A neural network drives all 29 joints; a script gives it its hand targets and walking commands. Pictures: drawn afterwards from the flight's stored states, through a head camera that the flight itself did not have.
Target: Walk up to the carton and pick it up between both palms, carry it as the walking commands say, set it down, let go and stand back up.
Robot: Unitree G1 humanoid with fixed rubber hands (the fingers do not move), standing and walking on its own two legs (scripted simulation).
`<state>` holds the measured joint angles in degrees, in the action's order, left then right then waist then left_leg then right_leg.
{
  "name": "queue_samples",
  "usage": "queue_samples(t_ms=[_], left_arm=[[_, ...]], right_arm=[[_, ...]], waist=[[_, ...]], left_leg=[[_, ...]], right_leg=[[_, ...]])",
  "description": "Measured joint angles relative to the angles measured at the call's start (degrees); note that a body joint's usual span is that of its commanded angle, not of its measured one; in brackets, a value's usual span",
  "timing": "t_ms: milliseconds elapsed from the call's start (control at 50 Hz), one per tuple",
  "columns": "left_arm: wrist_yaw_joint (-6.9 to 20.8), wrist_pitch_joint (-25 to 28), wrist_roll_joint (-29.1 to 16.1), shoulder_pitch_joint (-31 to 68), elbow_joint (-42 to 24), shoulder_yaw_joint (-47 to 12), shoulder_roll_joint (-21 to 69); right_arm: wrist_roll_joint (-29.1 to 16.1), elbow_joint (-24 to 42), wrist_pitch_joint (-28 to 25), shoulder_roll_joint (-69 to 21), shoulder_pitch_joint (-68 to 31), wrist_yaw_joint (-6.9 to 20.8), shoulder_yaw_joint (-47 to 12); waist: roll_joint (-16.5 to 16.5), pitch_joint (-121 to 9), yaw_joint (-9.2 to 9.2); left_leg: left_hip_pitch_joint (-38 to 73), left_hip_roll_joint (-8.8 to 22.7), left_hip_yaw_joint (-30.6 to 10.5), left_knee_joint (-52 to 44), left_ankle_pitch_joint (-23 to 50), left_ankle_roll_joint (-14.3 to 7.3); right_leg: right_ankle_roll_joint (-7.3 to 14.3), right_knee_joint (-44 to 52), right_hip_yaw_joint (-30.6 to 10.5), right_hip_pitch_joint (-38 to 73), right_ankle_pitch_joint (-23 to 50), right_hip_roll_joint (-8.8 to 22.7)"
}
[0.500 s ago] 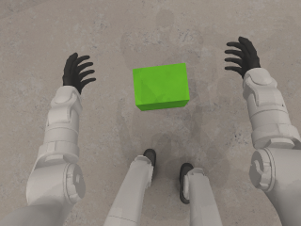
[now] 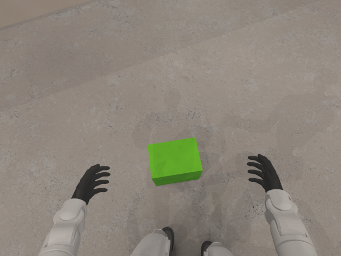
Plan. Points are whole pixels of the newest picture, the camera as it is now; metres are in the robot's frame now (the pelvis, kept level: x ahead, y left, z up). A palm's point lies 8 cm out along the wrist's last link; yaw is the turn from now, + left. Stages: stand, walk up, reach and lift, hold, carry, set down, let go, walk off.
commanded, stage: let go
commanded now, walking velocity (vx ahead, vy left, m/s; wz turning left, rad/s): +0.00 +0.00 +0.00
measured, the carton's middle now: (174, 163) +0.47 +0.07 -0.64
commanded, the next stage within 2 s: stand in 0.78 s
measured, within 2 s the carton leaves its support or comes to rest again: neither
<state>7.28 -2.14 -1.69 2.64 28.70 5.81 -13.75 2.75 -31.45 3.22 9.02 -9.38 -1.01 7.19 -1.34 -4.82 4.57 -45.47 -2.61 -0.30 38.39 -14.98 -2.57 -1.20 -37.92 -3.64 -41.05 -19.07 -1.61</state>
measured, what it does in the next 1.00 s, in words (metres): shifts its weight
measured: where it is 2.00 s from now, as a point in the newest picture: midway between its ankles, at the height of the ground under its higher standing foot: outside the picture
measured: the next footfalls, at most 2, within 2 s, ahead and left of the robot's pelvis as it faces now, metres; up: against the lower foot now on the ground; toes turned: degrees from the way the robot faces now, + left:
none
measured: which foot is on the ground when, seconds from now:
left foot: down 0.00-1.00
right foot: down 0.00-1.00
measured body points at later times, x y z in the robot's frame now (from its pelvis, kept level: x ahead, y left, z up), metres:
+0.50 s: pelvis +0.01 -0.04 +0.03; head +0.04 -0.04 +0.47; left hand +0.18 +0.20 -0.05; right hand +0.19 -0.27 -0.05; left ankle +0.02 +0.08 -0.71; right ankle -0.03 -0.14 -0.71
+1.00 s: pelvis +0.06 -0.03 +0.02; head +0.07 -0.01 +0.47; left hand +0.16 +0.25 -0.09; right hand +0.18 -0.29 -0.08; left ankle +0.02 +0.08 -0.71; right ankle -0.03 -0.14 -0.71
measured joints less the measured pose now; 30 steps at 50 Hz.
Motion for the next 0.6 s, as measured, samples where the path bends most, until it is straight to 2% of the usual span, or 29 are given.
queue_samples(t_ms=[140,280,480,600], left_arm=[[-1.75,0.98,-0.75,-11.47,-3.49,-3.31,0.73],[-2.66,0.46,0.32,-19.09,-7.49,-4.07,1.32],[-2.14,-4.53,1.8,-15.28,-5.61,-2.99,0.41],[-2.69,-7.4,2.82,-14.7,-6.16,-3.13,1.19]], right_arm=[[-0.39,1.63,-1.74,0.9,10.53,2.0,-1.37],[-0.52,4.33,-2.01,1.66,18.76,3.3,-2.45],[-2.11,6.59,3.08,2.38,21.66,4.7,-4.36],[-3.56,8.11,4.16,3.03,23.01,4.27,-5.32]], waist=[[-0.16,4.2,0.12],[0.53,7.99,-1.39],[3.26,10.45,-4.38],[2.97,11.03,-4.52]], left_leg=[[14.89,-0.42,-0.46,-6.84,1.34,0.51],[27.04,-0.25,-1.57,-12.52,2.85,1.53],[35.73,0.74,-2.73,-13.13,1.82,3.01],[37.71,0.85,-2.53,-13.44,1.24,3.18]], right_leg=[[0.71,6.16,0.19,14.62,0.95,0.61],[1.77,10.9,1.06,26.49,1.86,0.57],[3.59,10.96,2.13,35.09,0.46,-0.51],[3.81,11.06,1.89,36.9,-0.07,-0.6]])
